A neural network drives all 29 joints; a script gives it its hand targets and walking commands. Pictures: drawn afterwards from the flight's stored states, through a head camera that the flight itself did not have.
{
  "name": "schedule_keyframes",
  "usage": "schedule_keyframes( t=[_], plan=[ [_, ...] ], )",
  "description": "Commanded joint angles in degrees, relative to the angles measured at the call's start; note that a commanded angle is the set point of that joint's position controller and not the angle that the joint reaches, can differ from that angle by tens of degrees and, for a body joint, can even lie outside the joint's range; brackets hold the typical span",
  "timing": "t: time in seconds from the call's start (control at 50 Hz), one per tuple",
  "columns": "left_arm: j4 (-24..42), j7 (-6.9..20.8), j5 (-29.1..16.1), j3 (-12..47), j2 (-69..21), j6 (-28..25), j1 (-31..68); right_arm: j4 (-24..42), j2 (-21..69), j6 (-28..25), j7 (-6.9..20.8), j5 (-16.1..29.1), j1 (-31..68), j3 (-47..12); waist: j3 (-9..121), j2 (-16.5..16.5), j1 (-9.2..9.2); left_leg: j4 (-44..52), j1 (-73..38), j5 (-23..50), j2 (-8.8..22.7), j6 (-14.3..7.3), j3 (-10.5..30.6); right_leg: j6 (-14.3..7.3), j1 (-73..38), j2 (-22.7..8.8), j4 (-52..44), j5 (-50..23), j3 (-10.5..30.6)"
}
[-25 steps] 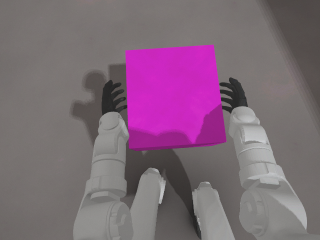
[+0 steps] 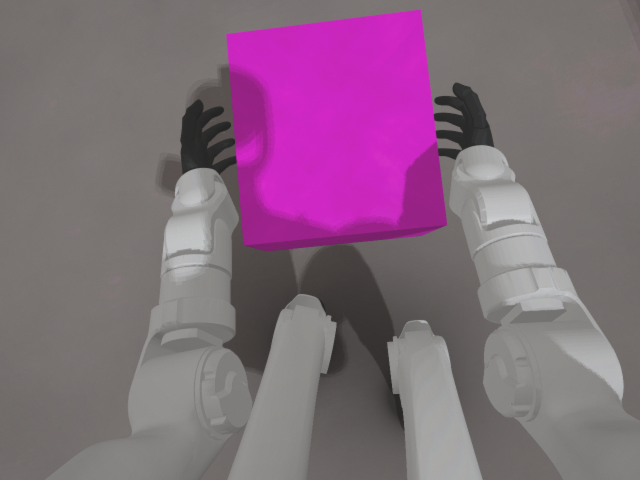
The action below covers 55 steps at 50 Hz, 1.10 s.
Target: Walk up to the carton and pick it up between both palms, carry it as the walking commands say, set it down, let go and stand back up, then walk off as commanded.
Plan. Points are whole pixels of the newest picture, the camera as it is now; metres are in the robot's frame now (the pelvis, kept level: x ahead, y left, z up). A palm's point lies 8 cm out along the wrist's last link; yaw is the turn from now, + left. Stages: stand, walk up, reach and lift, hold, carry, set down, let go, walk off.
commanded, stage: set down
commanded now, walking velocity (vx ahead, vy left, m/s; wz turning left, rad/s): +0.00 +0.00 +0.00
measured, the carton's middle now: (334, 145) +0.51 +0.08 -0.18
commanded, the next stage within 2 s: none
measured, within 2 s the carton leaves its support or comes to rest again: neither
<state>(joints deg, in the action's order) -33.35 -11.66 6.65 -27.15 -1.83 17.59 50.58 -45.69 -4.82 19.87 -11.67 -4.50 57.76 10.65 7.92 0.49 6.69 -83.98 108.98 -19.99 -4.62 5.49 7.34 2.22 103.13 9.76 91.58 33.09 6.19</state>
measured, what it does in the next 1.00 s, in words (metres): lowers itself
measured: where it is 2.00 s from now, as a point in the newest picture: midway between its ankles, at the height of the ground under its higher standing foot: (355, 384)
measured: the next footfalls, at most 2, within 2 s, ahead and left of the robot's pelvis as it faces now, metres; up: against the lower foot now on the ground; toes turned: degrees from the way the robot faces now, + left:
none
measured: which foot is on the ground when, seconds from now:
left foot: down 0.00-1.00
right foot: down 0.00-1.00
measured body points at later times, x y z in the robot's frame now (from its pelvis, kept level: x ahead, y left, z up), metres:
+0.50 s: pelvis -0.05 +0.01 -0.07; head +0.33 +0.05 +0.16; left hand +0.46 +0.24 -0.23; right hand +0.52 -0.08 -0.24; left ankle +0.13 +0.14 -0.52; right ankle +0.05 -0.12 -0.52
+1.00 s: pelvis -0.05 +0.01 -0.12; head +0.33 +0.04 +0.10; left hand +0.49 +0.22 -0.31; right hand +0.54 -0.09 -0.31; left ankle +0.13 +0.14 -0.52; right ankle +0.05 -0.11 -0.52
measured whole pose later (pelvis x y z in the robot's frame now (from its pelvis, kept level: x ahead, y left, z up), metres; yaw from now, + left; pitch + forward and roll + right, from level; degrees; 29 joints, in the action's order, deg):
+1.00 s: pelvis -0.05 +0.01 -0.12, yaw -3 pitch +32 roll -3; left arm -43.8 -17.0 1.7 -24.2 8.1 17.0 83.5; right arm -57.6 -18.7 17.8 -11.5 2.4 90.6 7.4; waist -30.0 0.4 7.8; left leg -110.0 121.2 -21.0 -4.5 5.4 7.2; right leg 4.1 114.1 9.7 116.9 35.6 2.1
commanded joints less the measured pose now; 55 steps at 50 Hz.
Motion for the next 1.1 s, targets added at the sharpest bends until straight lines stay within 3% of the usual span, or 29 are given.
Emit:
schedule_keyframes(
  t=[0.0,0.02,0.06,0.08,0.12,0.14,0.22,0.24,0.26,0.28,0.3,0.36,0.46,0.52,0.54,0.58,0.6,0.62,0.64,0.66,0.7,0.76,0.78,0.8,0.84,0.92,0.96,0.98,1.08],
  plan=[
    [0.4,26.3,-9.9,34.0,-49.5,0.1,44.1,13.0,59.2,-6.0,19.6,8.2,46.8,-24.3,78.4,7.7,0.13,-1.3,-42.5,19.7,-3.0,-4.0,-12.1,1.6,-32.3,0.4,-9.8,-25.9,-5.8],
    [0.4,26.8,-9.9,32.7,-48.2,0.4,48.0,10.8,58.5,-5.4,19.5,6.6,47.6,-21.3,72.2,10.0,-1.51,-1.5,-36.9,13.5,-2.9,-4.3,-12.0,1.0,-29.5,0.8,-10.9,-19.8,-6.0],
    [-3.7,27.1,-8.7,32.3,-48.5,0.8,42.1,11.0,55.6,-5.8,19.3,5.2,44.3,-20.8,73.7,7.4,-1.02,-3.7,-37.2,15.1,-3.0,-2.6,-12.2,0.9,-27.5,1.0,-9.3,-20.3,-7.2],
    [0.5,27.4,-11.2,35.3,-49.7,0.3,43.0,14.9,58.5,-6.0,19.4,7.2,44.9,-23.5,77.4,9.5,-2.91,-3.4,-38.5,19.7,-3.3,-2.6,-12.3,1.3,-33.2,0.6,-10.0,-25.1,-7.0],
    [-7.2,26.0,-7.7,30.8,-49.9,0.6,38.0,10.5,55.9,-6.4,19.8,6.3,45.6,-20.8,72.3,3.5,-0.17,-3.2,-42.2,19.3,-3.0,-2.9,-12.8,1.2,-22.3,1.5,-7.2,-21.0,-8.8],
    [-1.0,26.0,-9.5,33.3,-50.0,-0.1,43.4,13.0,57.9,-6.9,19.9,8.4,46.9,-22.9,76.4,5.4,0.71,-5.3,-39.8,19.4,-2.7,-2.5,-13.3,0.8,-26.9,1.2,-6.8,-22.0,-8.5],
    [-0.9,24.6,-8.7,31.2,-46.8,-0.3,45.8,14.6,59.0,-6.8,20.4,12.5,54.4,-26.9,77.6,4.7,5.88,-5.4,-41.3,21.4,-2.4,-3.5,-14.2,1.8,-25.5,1.3,-5.6,-22.7,-7.2],
    [6.4,24.1,-10.9,34.9,-47.0,-1.0,50.3,19.9,59.0,-7.1,20.3,14.1,55.5,-28.9,87.7,3.5,4.8,-7.3,-46.0,25.7,-2.2,-3.8,-13.4,1.5,-27.1,1.6,-3.6,-26.6,-7.5],
    [-1.3,23.9,-8.8,31.9,-44.8,0.4,49.2,15.2,56.5,-6.3,20.4,13.1,58.2,-26.6,81.6,5.4,5.29,-6.2,-43.8,18.8,-1.9,-4.0,-13.1,1.3,-21.7,1.5,-3.5,-18.1,-9.0],
    [1.3,23.5,-8.3,33.6,-45.0,0.4,49.8,16.8,55.3,-6.7,20.9,14.0,58.7,-27.4,82.5,2.1,6.6,-6.9,-45.1,19.7,-1.8,-3.9,-13.0,0.8,-19.9,1.6,-2.1,-16.6,-8.7],
    [2.6,23.4,-9.9,34.5,-46.8,0.7,54.1,14.7,53.3,-6.1,21.3,13.2,59.0,-26.5,85.5,4.1,4.28,-7.3,-47.4,15.8,-1.3,-3.5,-12.6,0.3,-19.4,1.8,-2.0,-13.1,-10.4],
    [12.4,21.9,-16.3,42.9,-47.7,0.7,58.2,25.9,52.7,-5.8,19.9,16.8,65.4,-32.3,107.3,2.8,3.23,-11.3,-58.3,24.1,-1.7,-2.5,-12.2,-0.3,-28.0,1.7,1.4,-19.3,-10.2],
    [9.2,19.7,-19.1,44.6,-43.6,3.7,62.2,28.0,42.0,-3.1,19.8,16.9,71.3,-31.0,110.8,2.3,-0.89,-13.9,-67.0,23.9,-1.2,-2.2,-9.5,-1.3,-28.5,1.4,4.7,-16.2,-11.5],
    [23.3,17.6,-22.1,48.8,-42.8,3.6,75.4,31.5,44.0,-1.8,19.5,20.5,72.6,-32.5,118.7,-2.9,-2.11,-13.9,-75.1,23.8,-0.6,-2.0,-9.5,-2.0,-26.5,1.6,7.1,-16.1,-12.3],
    [16.3,16.6,-20.4,47.9,-41.7,4.8,75.4,27.9,41.5,-1.1,19.6,20.0,75.4,-29.8,113.9,-4.4,-2.42,-12.3,-75.9,17.6,-0.1,-2.1,-9.0,-2.3,-22.4,0.8,6.9,-10.9,-13.0],
    [17.6,15.5,-20.6,46.7,-40.6,4.0,79.4,22.7,43.3,-0.9,19.8,20.0,76.6,-26.9,103.7,-6.5,-1.21,-12.3,-71.9,11.6,0.6,-1.9,-8.4,-2.9,-16.5,0.2,7.1,-5.9,-12.8],
    [14.2,15.6,-20.7,46.2,-40.6,3.8,80.9,18.6,41.3,-1.5,19.8,19.3,77.3,-24.4,97.7,-7.1,-4.71,-12.3,-66.1,7.0,0.7,-2.0,-8.5,-3.1,-13.5,0.3,7.7,-4.1,-13.0],
    [17.5,15.4,-22.6,45.6,-40.2,3.0,83.4,20.4,39.1,-2.8,19.6,19.4,77.7,-23.9,100.8,-6.0,-4.3,-14.4,-65.6,7.4,0.7,-1.7,-9.1,-3.9,-16.1,-0.6,8.5,-4.6,-12.8],
    [6.3,15.2,-19.5,43.6,-41.6,3.5,81.1,11.8,39.5,-2.9,20.1,17.5,77.0,-21.3,91.7,-7.9,-3.99,-13.4,-62.8,1.9,1.5,-1.8,-8.2,-4.3,-10.0,-1.2,8.1,-0.9,-12.1],
    [6.2,15.4,-19.6,42.9,-44.3,3.5,80.5,13.3,40.1,-3.9,20.8,18.8,81.8,-22.1,89.9,-7.0,-1.91,-12.5,-63.4,-1.0,1.5,-2.7,-7.2,-3.5,-9.0,-1.2,9.3,0.0,-13.3],
    [-6.7,16.6,-16.8,36.5,-45.2,3.2,78.0,6.3,39.1,-4.6,21.7,15.6,80.8,-18.2,77.4,-3.8,-3.23,-14.3,-52.2,-5.0,1.6,-2.8,-8.1,-4.0,-6.3,-2.0,7.6,3.4,-11.8],
    [-10.9,19.3,-13.2,28.8,-45.8,2.3,69.9,-0.3,40.6,-5.1,23.2,12.0,73.4,-15.4,72.6,2.2,-2.36,-16.6,-47.0,-1.4,1.1,-3.8,-10.4,-3.4,-5.6,-1.4,7.3,2.2,-11.6],
    [-11.2,19.9,-12.8,27.7,-44.7,1.9,70.1,-3.4,42.2,-4.9,23.7,12.0,71.1,-14.2,71.9,2.4,-0.44,-16.6,-44.7,0.0,0.5,-3.8,-11.2,-3.2,-6.4,-1.2,7.9,2.2,-11.9],
    [-9.3,20.4,-13.0,27.9,-45.9,1.6,71.1,-1.9,40.2,-5.5,24.0,11.0,71.1,-12.8,74.7,1.6,-1.89,-17.6,-46.3,1.5,0.5,-3.5,-11.0,-3.6,-6.0,-0.7,8.7,0.9,-12.2],
    [-8.3,21.1,-12.4,27.7,-45.9,0.8,68.1,2.2,42.4,-6.8,24.7,14.1,72.3,-16.3,76.4,-0.7,2.2,-19.5,-47.4,9.8,0.5,-3.9,-11.2,-3.6,-5.1,-0.7,10.7,-4.9,-10.9],
    [-8.7,21.8,-13.5,28.7,-42.3,-0.1,67.4,2.8,41.8,-7.5,24.0,14.3,72.2,-18.6,74.5,1.3,2.09,-22.2,-46.9,16.8,1.1,-3.8,-11.3,-3.4,-3.3,-0.5,12.7,-7.4,-11.6],
    [-6.9,21.4,-13.2,28.9,-41.4,-0.2,69.6,5.8,42.2,-7.8,23.6,17.1,76.8,-22.1,75.8,1.1,4.77,-23.5,-46.9,18.5,1.5,-4.4,-11.6,-2.9,-5.5,-0.5,13.9,-8.5,-10.9],
    [1.8,21.2,-16.7,32.1,-41.0,-1.1,73.2,14.1,43.0,-7.8,22.8,18.7,78.5,-25.8,89.0,3.5,4.91,-24.8,-53.1,25.0,0.8,-4.4,-11.8,-2.3,-14.3,-0.2,14.4,-14.7,-11.0],
    [9.1,19.6,-21.2,35.8,-38.6,-2.0,80.2,26.0,41.5,-8.3,19.0,24.0,87.3,-31.2,103.5,4.6,5.92,-26.9,-58.7,31.8,0.6,-4.2,-13.1,-2.1,-26.2,0.3,17.1,-22.8,-11.6]
  ],
)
